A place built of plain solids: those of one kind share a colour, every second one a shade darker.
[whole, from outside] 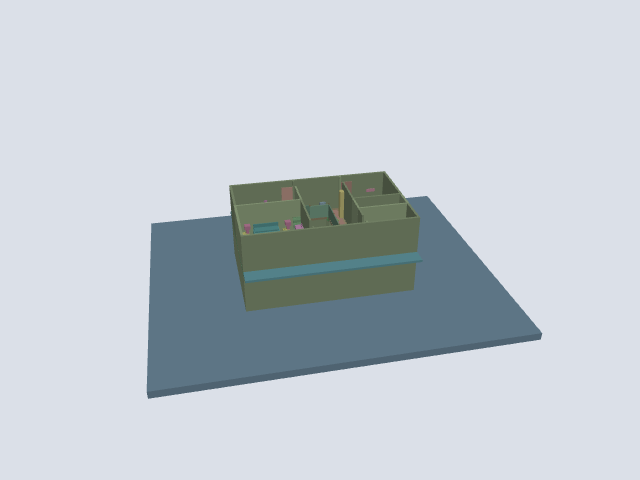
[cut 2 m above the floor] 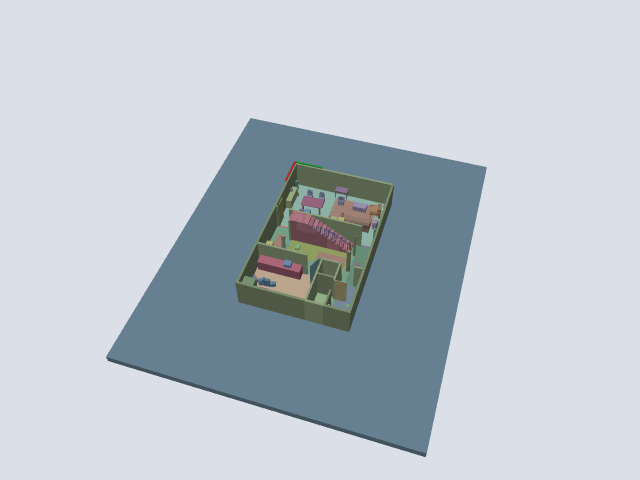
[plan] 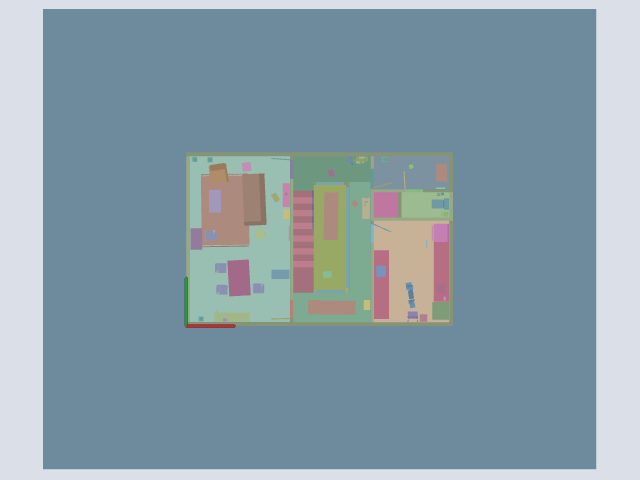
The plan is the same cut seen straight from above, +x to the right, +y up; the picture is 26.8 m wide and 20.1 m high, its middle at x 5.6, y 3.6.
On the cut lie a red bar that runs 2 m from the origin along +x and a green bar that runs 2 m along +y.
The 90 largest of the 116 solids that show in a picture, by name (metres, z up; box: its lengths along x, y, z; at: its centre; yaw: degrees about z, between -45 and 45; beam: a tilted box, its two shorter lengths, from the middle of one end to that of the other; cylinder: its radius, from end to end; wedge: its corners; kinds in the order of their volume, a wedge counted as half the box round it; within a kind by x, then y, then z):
{
 "under_1": {"box": [23.17, 19.27, 0.5], "at": [5.58, 3.63, -0.33]},
 "wall_1": {"box": [0.16, 3.87, 2.5], "at": [0.08, 2.1, 4.13]},
 "wall_2": {"box": [0.16, 6.95, 2.88], "at": [0.08, 3.63, 1.14]},
 "wall_3": {"box": [0.16, 2.95, 2.5], "at": [0.08, 5.63, 4.13]},
 "wall_4": {"box": [4.48, 0.13, 2.5], "at": [2.24, 4.09, 4.13]},
 "wall_5": {"box": [0.13, 0.15, 5.68], "at": [4.42, 0.23, 2.54]},
 "wall_6": {"box": [0.13, 2.93, 2.5], "at": [4.42, 2.56, 4.13]},
 "wall_7": {"box": [0.13, 5.07, 2.88], "at": [4.42, 3.63, 1.14]},
 "wall_8": {"box": [0.13, 2.01, 2.5], "at": [4.42, 5.17, 4.13]},
 "wall_9": {"box": [11.17, 0.16, 5.68], "at": [5.58, 0.08, 2.54]},
 "wall_10": {"box": [11.17, 0.16, 5.68], "at": [5.58, 7.19, 2.54]},
 "wall_11": {"box": [0.21, 0.13, 2.88], "at": [6.71, 5.96, 1.14]},
 "wall_12": {"box": [0.13, 0.96, 2.5], "at": [7.79, 1.54, 4.13]},
 "wall_13": {"box": [0.13, 3.31, 2.88], "at": [7.79, 1.81, 1.14]},
 "wall_14": {"box": [0.13, 1.32, 2.5], "at": [7.79, 2.81, 4.13]},
 "wall_15": {"box": [0.13, 2.57, 2.5], "at": [7.79, 4.88, 4.13]},
 "wall_16": {"box": [0.13, 1.06, 2.88], "at": [7.79, 5.07, 1.14]},
 "wall_17": {"box": [0.13, 0.53, 2.88], "at": [7.79, 6.84, 1.14]},
 "wall_18": {"box": [1.44, 0.13, 2.88], "at": [8.44, 5.67, 1.14]},
 "wall_19": {"box": [0.13, 1.06, 2.88], "at": [8.95, 5.07, 1.14]},
 "wall_20": {"box": [3.45, 0.13, 2.5], "at": [9.45, 2.08, 4.13]},
 "wall_21": {"box": [3.45, 0.13, 2.5], "at": [9.45, 3.54, 4.13]},
 "wall_22": {"box": [3.45, 0.13, 2.88], "at": [9.45, 4.47, 1.14]},
 "wall_23": {"box": [1.26, 0.13, 2.88], "at": [10.54, 5.67, 1.14]},
 "wall_24": {"box": [0.16, 1.86, 2.5], "at": [11.09, 1.09, 4.13]},
 "wall_25": {"box": [0.16, 4.25, 2.88], "at": [11.09, 2.29, 1.14]},
 "wall_26": {"box": [0.16, 1.32, 2.5], "at": [11.09, 2.81, 4.13]},
 "wall_27": {"box": [0.16, 1.06, 2.88], "at": [11.09, 5.07, 1.14]},
 "wall_28": {"box": [0.16, 3.51, 2.5], "at": [11.09, 5.36, 4.13]},
 "wall_29": {"box": [0.16, 1.38, 2.88], "at": [11.09, 6.42, 1.14]},
 "stair_1": {"box": [0.86, 0.53, 2.84], "at": [4.91, 1.66, 1.12]},
 "stair_2": {"box": [0.86, 0.8, 2.67], "at": [4.91, 1.79, 1.04]},
 "stair_3": {"box": [0.86, 1.07, 2.5], "at": [4.91, 1.92, 0.95]},
 "stair_4": {"box": [0.86, 1.33, 2.33], "at": [4.91, 2.06, 0.87]},
 "stair_5": {"box": [0.86, 1.6, 2.16], "at": [4.91, 2.19, 0.78]},
 "stair_6": {"box": [0.86, 1.87, 1.99], "at": [4.91, 2.32, 0.7]},
 "stair_7": {"box": [0.86, 2.14, 1.82], "at": [4.91, 2.46, 0.61]},
 "stair_8": {"box": [0.86, 2.4, 1.66], "at": [4.91, 2.59, 0.53]},
 "stair_9": {"box": [0.86, 2.67, 1.49], "at": [4.91, 2.72, 0.44]},
 "stair_10": {"box": [0.86, 2.94, 1.32], "at": [4.91, 2.86, 0.36]},
 "stair_11": {"box": [0.86, 3.2, 1.15], "at": [4.91, 2.99, 0.27]},
 "stair_12": {"box": [0.86, 3.47, 0.98], "at": [4.91, 3.12, 0.19]},
 "stair_13": {"box": [0.86, 3.74, 0.81], "at": [4.91, 3.26, 0.1]},
 "stair_14": {"box": [0.86, 4.0, 0.64], "at": [4.91, 3.39, 0.02]},
 "stair_15": {"box": [0.86, 4.27, 0.47], "at": [4.91, 3.52, -0.07]},
 "floor_living_1": {"box": [4.19, 6.95, 0.5], "at": [2.25, 3.63, -0.25]},
 "floor_kitchen_1": {"box": [3.16, 4.25, 0.5], "at": [9.43, 2.29, -0.25]},
 "floor_hall_1": {"box": [0.86, 0.37, 0.5], "at": [4.91, 5.84, -0.25]},
 "floor_hall_2": {"box": [3.24, 1.23, 0.5], "at": [6.1, 0.77, -0.25]},
 "floor_hall_3": {"box": [3.24, 1.08, 0.5], "at": [6.1, 6.57, -0.25]},
 "floor_hall_4": {"box": [0.9, 4.64, 0.5], "at": [7.27, 3.71, -0.25]},
 "floor_halle_1": {"box": [1.35, 4.38, 0.5], "at": [6.01, 3.71, -0.25]},
 "floor_flur_1": {"box": [3.16, 1.38, 0.5], "at": [9.43, 6.42, -0.25]},
 "upper_floor_next_1": {"box": [11.17, 1.0, 0.16], "at": [5.58, -0.5, 2.8]},
 "counter_run_1": {"box": [0.61, 2.88, 0.78], "at": [8.16, 1.73, 0.49]},
 "counter_run_2": {"box": [0.64, 2.88, 0.038], "at": [8.18, 1.73, 0.9]},
 "counter_run_3": {"box": [0.64, 2.51, 0.038], "at": [10.68, 2.27, 0.9]},
 "floor_wc_1": {"box": [2.0, 1.06, 0.5], "at": [10.01, 5.07, -0.25]},
 "fridge_1": {"box": [0.7, 0.75, 1.72], "at": [10.65, 0.63, 0.86]},
 "sofa_1": {"box": [0.93, 2.16, 0.34], "at": [2.85, 5.29, 0.28], "yaw": 2.5},
 "sofa_2": {"box": [0.23, 2.16, 0.39], "at": [3.21, 5.31, 0.65], "yaw": 2.5},
 "rug_1": {"box": [2.0, 2.9, 0.08], "at": [1.63, 4.84, -0.03], "yaw": 0.8},
 "rug_2": {"box": [0.6, 2.0, 0.08], "at": [6.07, 4.6, -0.03], "yaw": -1.1},
 "rug_3": {"box": [2.0, 0.6, 0.08], "at": [6.1, 0.78, -0.03], "yaw": -0.9},
 "rug_4": {"box": [0.7, 3.4, 0.08], "at": [7.22, 5.12, 2.85], "yaw": 0.2},
 "billy_1": {"box": [0.28, 0.42, 2.02], "at": [4.2, 4.68, 1.01]},
 "billy_2": {"box": [0.28, 0.42, 2.02], "at": [7.57, 0.88, 1.01]},
 "billy_3": {"box": [0.28, 0.42, 2.02], "at": [7.57, 5.7, 3.89]},
 "floor_cup_1": {"box": [1.03, 1.06, 0.5], "at": [8.37, 5.07, -0.25]},
 "range_cooker_1": {"box": [0.65, 0.76, 0.94], "at": [10.68, 3.9, 0.47]},
 "stair_guard_1": {"box": [1.35, 0.08, 0.96], "at": [6.01, 5.94, 3.36]},
 "stair_guard_2": {"box": [0.08, 4.38, 0.96], "at": [6.73, 3.71, 3.36]},
 "cube_shelf_1": {"box": [1.46, 0.39, 0.76], "at": [1.91, 0.37, 0.38]},
 "flat_shelf_1": {"box": [0.76, 0.39, 1.46], "at": [3.95, 2.17, 0.73]},
 "floor_gap_halle_1": {"box": [1.18, 0.13, 0.5], "at": [6.02, 1.45, -0.25]},
 "floor_gap_halle_2": {"box": [1.18, 0.13, 0.5], "at": [6.02, 5.96, -0.25]},
 "floor_gap_halle_3": {"box": [0.13, 4.21, 0.5], "at": [6.75, 3.71, -0.25]},
 "double_bed_1": {"box": [1.6, 0.55, 0.2], "at": [1.99, 3.7, 3.58]},
 "double_bed_2": {"box": [1.67, 0.07, 1.05], "at": [1.99, 3.98, 3.4]},
 "trunk_1": {"box": [0.5, 0.95, 0.42], "at": [1.2, 5.22, 0.21], "yaw": 0.4},
 "toy_shelf_1": {"box": [0.3, 1.0, 0.6], "at": [4.19, 5.48, 0.3]},
 "leaf_bedroom_door_1": {"box": [0.79, 0.05, 2.08], "at": [3.96, 6.97, 3.92], "yaw": -1.0},
 "leaf_bedroom_door_2": {"box": [0.79, 0.05, 2.08], "at": [8.24, 6.98, 3.92], "yaw": 3.0},
 "armchair_frame_1": {"box": [0.62, 0.26, 0.41], "at": [1.31, 6.65, 0.61], "yaw": 8.7},
 "armchair_frame_2": {"box": [0.63, 0.74, 0.18], "at": [1.35, 6.38, 0.32], "yaw": 8.7},
 "laundry_basket_1": {"box": [0.37, 0.37, 0.6], "at": [2.53, 6.66, 0.3], "yaw": 8.3},
 "leaf_kitchen_door_1": {"box": [0.79, 0.05, 2.08], "at": [8.21, 4.1, 1.04], "yaw": -24.0},
 "leaf_living_door_far_1": {"box": [0.79, 0.05, 2.08], "at": [3.96, 0.3, 1.04], "yaw": 1.0},
 "leaf_wc_door_1": {"box": [0.05, 0.75, 2.08], "at": [9.14, 6.1, 1.04], "yaw": 3.0},
 "kitchen_bin_1": {"box": [0.31, 0.31, 0.65], "at": [9.93, 0.33, 0.33]}
}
